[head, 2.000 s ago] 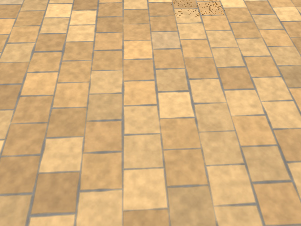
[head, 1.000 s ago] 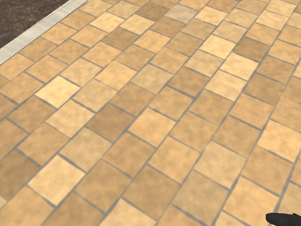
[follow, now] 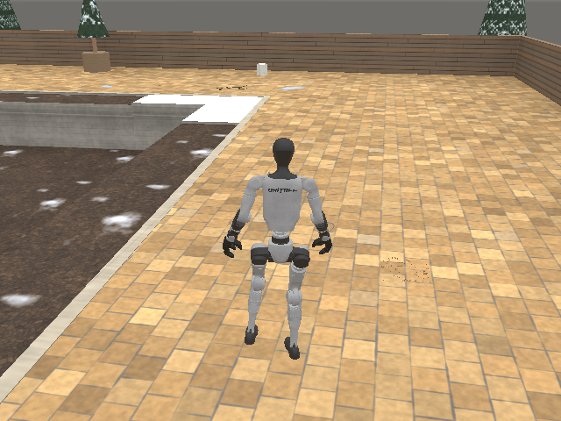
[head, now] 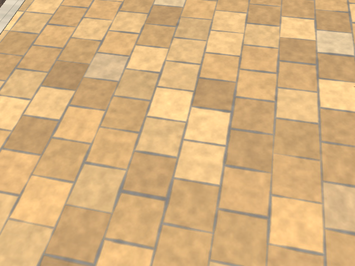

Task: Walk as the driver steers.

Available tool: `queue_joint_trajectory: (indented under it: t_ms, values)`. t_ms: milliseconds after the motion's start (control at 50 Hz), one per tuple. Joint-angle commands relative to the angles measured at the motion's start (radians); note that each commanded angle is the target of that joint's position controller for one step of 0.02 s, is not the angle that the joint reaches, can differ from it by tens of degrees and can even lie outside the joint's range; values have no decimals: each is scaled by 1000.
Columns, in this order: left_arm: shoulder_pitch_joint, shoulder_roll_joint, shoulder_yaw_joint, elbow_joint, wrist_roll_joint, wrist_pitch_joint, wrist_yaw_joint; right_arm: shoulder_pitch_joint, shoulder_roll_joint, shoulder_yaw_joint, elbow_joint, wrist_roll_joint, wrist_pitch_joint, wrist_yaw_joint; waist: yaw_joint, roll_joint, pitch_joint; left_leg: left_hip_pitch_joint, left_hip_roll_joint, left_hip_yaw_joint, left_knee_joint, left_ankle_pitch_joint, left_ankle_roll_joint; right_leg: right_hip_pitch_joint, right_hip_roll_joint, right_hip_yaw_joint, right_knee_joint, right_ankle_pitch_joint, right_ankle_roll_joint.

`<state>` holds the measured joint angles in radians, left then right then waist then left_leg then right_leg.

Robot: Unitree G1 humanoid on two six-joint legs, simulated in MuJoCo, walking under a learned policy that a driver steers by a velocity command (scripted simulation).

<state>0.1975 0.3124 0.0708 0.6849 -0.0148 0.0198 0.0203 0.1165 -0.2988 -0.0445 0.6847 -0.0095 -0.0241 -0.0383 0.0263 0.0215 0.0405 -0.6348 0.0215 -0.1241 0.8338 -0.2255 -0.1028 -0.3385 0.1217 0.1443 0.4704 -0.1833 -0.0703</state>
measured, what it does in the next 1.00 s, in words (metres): steps on the spot, turning right: left foot, then right foot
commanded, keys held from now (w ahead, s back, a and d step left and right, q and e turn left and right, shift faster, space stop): e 0.64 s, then no key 0.36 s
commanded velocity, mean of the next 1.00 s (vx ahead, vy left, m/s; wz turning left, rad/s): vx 0.02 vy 0.00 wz -0.49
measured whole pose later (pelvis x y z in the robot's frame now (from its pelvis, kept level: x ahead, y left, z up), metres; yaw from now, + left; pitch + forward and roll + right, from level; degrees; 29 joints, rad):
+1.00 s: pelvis +0.05 +0.00 +0.00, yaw -29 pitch +1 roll +0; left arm 0.15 0.25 0.03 0.66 0.01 0.02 0.01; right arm 0.16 -0.27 -0.06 0.73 -0.01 0.00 -0.01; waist 0.00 -0.01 0.02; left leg -0.24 0.02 -0.03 0.50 -0.27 -0.03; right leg -0.28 0.08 0.11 0.54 -0.27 -0.03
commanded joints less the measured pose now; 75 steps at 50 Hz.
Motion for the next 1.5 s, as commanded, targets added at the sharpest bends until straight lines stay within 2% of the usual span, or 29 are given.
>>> queue_joint_trajectory:
  t_ms: [20, 100, 120, 140, 160, 180, 220, 280, 320, 440, 500, 520, 540, 560, 580, 600, 620, 660, 780, 880, 940, 960, 980, 1000, 1020, 1040, 1100, 1260, 1500]
  values:
    - [-21, 156, 42, -79, 1, 6, 13, -5, -85, -26, -67, 6, -13, 8, -10, -157, -175, 127, -43, 17, -98, 11, 4, 99, -236, 234, -55, 295, -135]
    - [-61, 136, 35, -101, -10, 14, 13, 51, -102, -42, -54, 11, -40, 20, -55, -188, -153, 284, -52, 23, -407, 105, 53, 133, -202, 318, 40, 274, -85]
    - [-45, 104, 26, -109, -6, 13, 12, 76, -136, -53, -50, 2, -46, 17, -51, -152, -164, 408, 41, -29, -466, 235, 90, 70, -160, 297, 104, 142, -44]
    - [38, 42, 10, -108, 14, 11, 9, 63, -205, -66, -70, -14, -38, 7, 9, 79, -200, 548, 269, -218, -447, 528, 190, -54, -43, 150, 319, -266, 16]
    - [44, 92, 21, -136, 7, 3, 7, 105, -216, -73, -45, -42, -25, 12, 9, 301, -183, 583, 409, -454, -479, 661, 367, -252, 37, 18, 507, -535, 70]
    - [74, 168, 45, -108, 13, 0, 5, 96, -166, -62, -62, -28, -24, 14, -4, 199, -183, 580, 406, -422, -469, 624, 391, -283, -31, 28, 684, -492, 106]
    - [52, 167, 57, -73, -6, 26, 10, 43, -101, -45, -77, -9, -13, 10, -5, 82, -147, 539, 276, -194, -440, 516, 307, -294, -68, -3, 778, -366, 148]
    - [14, 94, 38, -97, -14, 45, 5, 16, -110, -47, -74, -10, 8, -3, -15, 127, -106, 479, 204, -43, -481, 446, 291, -265, -92, -81, 715, -258, 174]
    - [-27, 73, 31, -122, -14, 43, 2, 33, -121, -54, -67, -14, 18, -10, -40, 163, -122, 520, 221, -13, -488, 443, 310, -255, -109, -109, 618, -248, 179]
    - [-38, 80, 32, -148, -5, 45, -25, 15, -168, -78, -56, 8, 27, 1, -54, 190, -156, 501, 282, 48, -482, 364, 314, -66, -144, -174, 322, -206, 132]
    - [33, 79, 44, -129, -4, 47, -38, -9, -170, -81, -45, 32, 27, 5, -8, 167, -144, 455, 274, 92, -406, 266, 255, 70, -115, -222, 75, -58, 67]
    - [72, 92, 53, -114, 0, 45, -34, 26, -142, -75, -26, 34, 27, 7, 0, 122, -140, 391, 241, 137, -329, 179, 198, 165, -97, -203, -17, 16, 35]
    - [96, 171, 75, -120, 2, 40, -21, 65, -89, -62, -22, 10, 28, 13, -18, -96, -122, 205, 150, 244, -106, -46, 98, 295, -246, 31, -103, 248, -31]
    - [83, 280, 90, -155, 20, 30, -15, 9, -62, -47, -87, -29, 26, 9, -20, -356, -91, -71, -2, 240, 138, -442, 19, 322, -493, 380, -115, 497, -224]
    - [116, 240, 81, -150, 52, 4, -21, -76, -104, -61, -102, -13, 19, 0, 57, -259, -155, -65, -8, 82, 304, -461, 28, 262, -509, 405, -146, 416, -299]
    - [71, 209, 66, -141, 50, -13, -21, -73, -121, -68, -94, 7, 22, -3, 21, -211, -121, -72, 9, 54, 348, -374, 46, 238, -448, 313, -147, 338, -249]
    - [10, 181, 60, -142, 28, -18, -15, -45, -125, -75, -70, 6, 25, -8, -11, -166, -100, -72, 20, 48, 334, -283, 51, 222, -388, 243, -136, 282, -186]
    - [-49, 134, 39, -149, 5, -12, -1, -10, -130, -80, -47, -5, 30, -12, -38, -163, -113, -21, 13, 56, 334, -182, 37, 193, -339, 174, -122, 352, -146]
    - [-19, 112, 24, -122, 19, -5, 14, -24, -65, -51, -39, 10, 30, 8, -12, -161, -140, 87, 9, 74, 98, -102, 15, 235, -308, 134, -104, 335, -147]
    - [-30, 120, 20, -105, 25, 2, -3, -24, -76, -47, -40, 19, 25, 22, 9, -175, -99, 247, 4, 92, -109, -157, 29, 155, -317, 191, -98, 243, -168]
    - [-63, 85, 2, -89, 11, 2, -8, 27, -51, -40, -21, 14, 12, 31, -38, -145, -92, 393, -7, 109, -389, 10, 55, 124, -282, 195, -59, 235, -129]
    - [-39, 65, -5, -79, 12, -4, -8, 41, -58, -37, -18, 0, 6, 33, -41, -115, -103, 483, 17, 77, -472, 155, 72, 93, -256, 189, -56, 181, -84]
    - [-10, 41, -13, -73, 32, -13, -8, 61, -109, -44, -24, -15, 2, 29, -20, -29, -133, 574, 120, -12, -459, 365, 106, 47, -203, 139, 3, 73, -26]
    - [54, 35, -9, -64, 37, -23, -15, 20, -154, -52, -15, -14, 3, 30, 56, 121, -132, 544, 167, -45, -408, 396, 174, 37, -114, 36, 11, -71, 20]
    - [26, 47, -10, -53, 45, -23, -12, -11, -87, -38, -24, -9, 0, 36, 28, 130, -135, 456, 159, -59, -440, 228, 207, 111, -113, 7, 1, -84, 58]
    - [-19, 65, -3, -54, 42, -19, -11, -24, -60, -29, -26, -10, -4, 40, 9, 112, -102, 430, 122, -36, -447, 118, 185, 119, -113, 5, 0, -58, 64]
    - [-43, 53, -1, -54, 32, 0, -6, 0, -71, -26, -17, -9, -20, 39, -12, 75, -69, 408, 79, 8, -434, 59, 139, 114, -123, 24, 1, 23, 44]
    - [-10, 27, 2, -7, 27, -8, -1, 29, -54, -11, -6, -3, -14, 28, -28, -20, -59, 429, 50, 33, -399, 64, 139, 108, -129, 33, -8, 74, 54]
    - [26, 27, 6, 58, 25, -8, 20, 44, -38, 1, 53, 1, -16, 33, -24, -23, -46, 414, 30, 44, -414, 65, 141, 152, -137, 32, -11, 116, 69]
